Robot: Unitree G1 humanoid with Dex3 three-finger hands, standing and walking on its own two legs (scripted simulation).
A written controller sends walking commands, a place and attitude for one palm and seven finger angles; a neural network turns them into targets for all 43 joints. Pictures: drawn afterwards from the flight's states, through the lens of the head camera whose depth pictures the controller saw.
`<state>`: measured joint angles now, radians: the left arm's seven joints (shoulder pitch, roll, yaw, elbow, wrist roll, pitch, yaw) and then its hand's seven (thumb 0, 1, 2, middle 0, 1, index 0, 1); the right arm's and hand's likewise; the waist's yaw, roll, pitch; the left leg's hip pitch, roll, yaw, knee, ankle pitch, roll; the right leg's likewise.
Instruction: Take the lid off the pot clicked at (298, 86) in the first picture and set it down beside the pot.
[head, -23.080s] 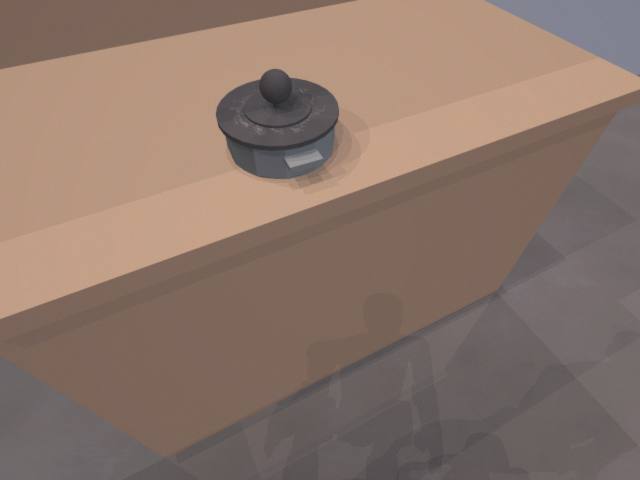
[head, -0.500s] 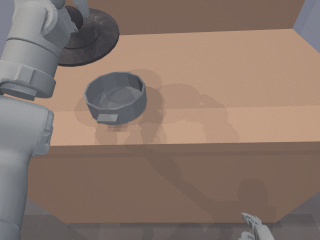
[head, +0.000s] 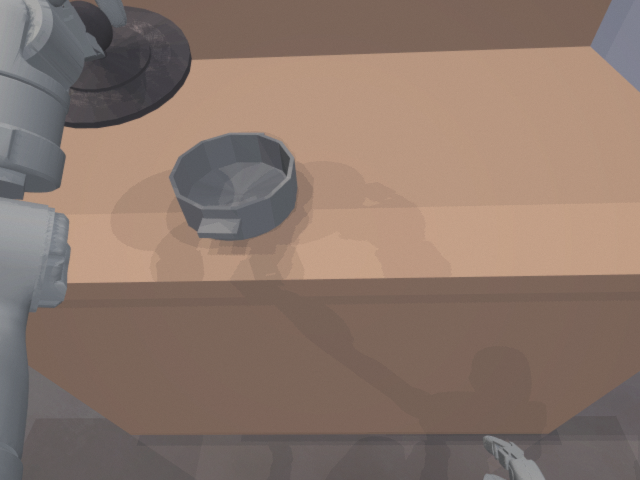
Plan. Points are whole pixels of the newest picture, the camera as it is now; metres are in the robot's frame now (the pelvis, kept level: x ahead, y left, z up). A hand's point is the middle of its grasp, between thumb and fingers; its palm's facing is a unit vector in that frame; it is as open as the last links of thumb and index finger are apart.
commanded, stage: move the lid sideways beside the pot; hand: left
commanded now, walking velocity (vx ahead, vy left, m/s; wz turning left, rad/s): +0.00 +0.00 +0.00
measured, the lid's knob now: (86, 28) +0.49 +0.24 +0.33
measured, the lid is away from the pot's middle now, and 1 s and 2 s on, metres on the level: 0.11 0.23 0.23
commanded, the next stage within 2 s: lower the lid onto the table in 1.14 s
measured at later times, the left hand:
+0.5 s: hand (7, 45) +0.45 +0.30 +0.33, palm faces -0.07 -0.11 -0.99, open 7.6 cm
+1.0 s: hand out of the picture +0.45 +0.34 +0.33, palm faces -0.09 -0.13 -0.99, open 7.6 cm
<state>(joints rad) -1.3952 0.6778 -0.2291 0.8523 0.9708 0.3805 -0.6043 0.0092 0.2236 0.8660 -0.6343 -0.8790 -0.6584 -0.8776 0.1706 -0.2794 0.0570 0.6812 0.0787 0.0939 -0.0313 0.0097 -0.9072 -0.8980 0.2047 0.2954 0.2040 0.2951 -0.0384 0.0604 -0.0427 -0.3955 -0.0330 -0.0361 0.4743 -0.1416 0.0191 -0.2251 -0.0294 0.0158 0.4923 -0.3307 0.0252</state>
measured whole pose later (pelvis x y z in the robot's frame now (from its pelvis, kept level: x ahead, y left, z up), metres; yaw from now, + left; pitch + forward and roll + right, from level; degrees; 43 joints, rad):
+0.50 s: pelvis +0.00 +0.00 +0.00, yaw +0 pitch +4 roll -1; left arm -1.42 0.82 -0.20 0.96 1.01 0.31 -0.60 0.01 0.23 0.86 -0.63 -0.88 -0.66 -0.88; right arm 0.22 -0.30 0.05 0.70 0.09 0.10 -0.05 0.01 -0.91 -0.90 0.20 0.30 0.20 0.30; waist -0.06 0.04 -0.02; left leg -0.41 -0.02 -0.05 0.47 -0.14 0.02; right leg -0.22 -0.02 0.00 0.45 -0.31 0.02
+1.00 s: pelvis +0.01 +0.00 +0.00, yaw +0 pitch +6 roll -1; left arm -1.43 0.93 -0.13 1.03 1.05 0.26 -0.61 0.01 0.23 0.86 -0.63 -0.88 -0.66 -0.88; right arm 0.23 -0.30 0.05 0.69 0.09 0.14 -0.04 0.01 -0.91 -0.90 0.21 0.30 0.20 0.30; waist -0.07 0.05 -0.02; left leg -0.42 -0.02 -0.04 0.47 -0.15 0.02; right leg -0.22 -0.01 0.01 0.42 -0.30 0.02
